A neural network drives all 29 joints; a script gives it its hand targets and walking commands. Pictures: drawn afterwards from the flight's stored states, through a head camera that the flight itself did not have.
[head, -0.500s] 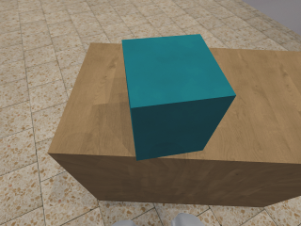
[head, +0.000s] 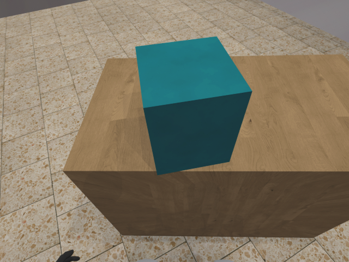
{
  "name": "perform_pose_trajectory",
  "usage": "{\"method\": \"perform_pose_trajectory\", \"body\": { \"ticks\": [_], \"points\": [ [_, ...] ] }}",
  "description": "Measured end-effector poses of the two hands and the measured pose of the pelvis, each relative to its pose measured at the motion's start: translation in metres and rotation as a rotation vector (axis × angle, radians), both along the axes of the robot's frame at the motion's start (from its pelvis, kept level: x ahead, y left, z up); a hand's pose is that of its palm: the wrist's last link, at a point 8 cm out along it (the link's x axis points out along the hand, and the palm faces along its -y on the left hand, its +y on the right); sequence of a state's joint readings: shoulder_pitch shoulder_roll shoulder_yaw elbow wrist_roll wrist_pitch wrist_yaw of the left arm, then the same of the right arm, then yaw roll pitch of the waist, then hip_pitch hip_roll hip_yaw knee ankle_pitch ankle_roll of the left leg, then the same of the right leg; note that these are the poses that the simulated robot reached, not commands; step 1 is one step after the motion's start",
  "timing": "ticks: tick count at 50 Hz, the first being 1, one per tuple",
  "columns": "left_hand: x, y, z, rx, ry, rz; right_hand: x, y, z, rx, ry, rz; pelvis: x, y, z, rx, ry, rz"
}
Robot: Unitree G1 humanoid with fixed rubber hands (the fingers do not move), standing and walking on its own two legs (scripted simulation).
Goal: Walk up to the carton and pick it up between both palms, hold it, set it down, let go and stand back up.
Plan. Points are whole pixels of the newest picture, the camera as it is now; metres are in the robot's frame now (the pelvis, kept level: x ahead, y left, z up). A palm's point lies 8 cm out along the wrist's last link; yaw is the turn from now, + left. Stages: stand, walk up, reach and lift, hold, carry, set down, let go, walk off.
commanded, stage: walk up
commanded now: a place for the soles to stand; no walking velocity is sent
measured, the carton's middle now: (185, 108) +0.45 +0.01 +0.09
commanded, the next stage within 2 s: reach and lift in 1.86 s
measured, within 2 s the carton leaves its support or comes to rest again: neither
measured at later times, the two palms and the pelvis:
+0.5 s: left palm out of the picture +0.10 +0.31 -0.10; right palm out of the picture +0.11 -0.30 -0.10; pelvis +0.02 +0.01 +0.00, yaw +0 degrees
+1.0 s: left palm out of the picture +0.10 +0.31 -0.10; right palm out of the picture +0.11 -0.30 -0.10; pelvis +0.02 +0.01 +0.00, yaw +0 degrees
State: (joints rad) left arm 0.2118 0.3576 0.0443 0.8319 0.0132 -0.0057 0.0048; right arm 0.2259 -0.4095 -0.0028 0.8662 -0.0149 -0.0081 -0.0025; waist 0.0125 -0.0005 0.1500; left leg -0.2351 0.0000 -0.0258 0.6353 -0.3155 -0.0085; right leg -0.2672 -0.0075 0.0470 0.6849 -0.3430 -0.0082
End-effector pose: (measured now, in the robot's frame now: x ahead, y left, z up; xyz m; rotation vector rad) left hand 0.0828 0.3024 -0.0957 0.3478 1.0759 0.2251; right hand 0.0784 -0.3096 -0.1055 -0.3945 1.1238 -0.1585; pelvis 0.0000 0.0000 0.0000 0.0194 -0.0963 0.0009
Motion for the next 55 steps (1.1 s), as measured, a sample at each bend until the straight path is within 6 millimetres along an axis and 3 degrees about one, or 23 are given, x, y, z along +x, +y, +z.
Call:
{"method": "perform_pose_trajectory", "body": {
  "ticks": [10,29,55],
  "points": [
    [0.0,0.001,-0.012,-0.058,0.01,-0.005,0.001,0.002,0.014,-0.038,-0.002,-0.002,0.001,0.007,0.001,-0.011,0.009,0.001],
    [0.022,0.007,-0.002,-0.022,0.037,-0.001,0.032,0.009,0.003,0.0,-0.001,0.011,0.025,0.008,0.002,-0.012,0.043,0.002],
    [0.02,0.005,-0.002,-0.032,0.003,-0.003,0.029,0.007,0.009,-0.009,-0.035,0.011,0.017,0.008,0.002,-0.012,0.025,0.002]
  ]
}}
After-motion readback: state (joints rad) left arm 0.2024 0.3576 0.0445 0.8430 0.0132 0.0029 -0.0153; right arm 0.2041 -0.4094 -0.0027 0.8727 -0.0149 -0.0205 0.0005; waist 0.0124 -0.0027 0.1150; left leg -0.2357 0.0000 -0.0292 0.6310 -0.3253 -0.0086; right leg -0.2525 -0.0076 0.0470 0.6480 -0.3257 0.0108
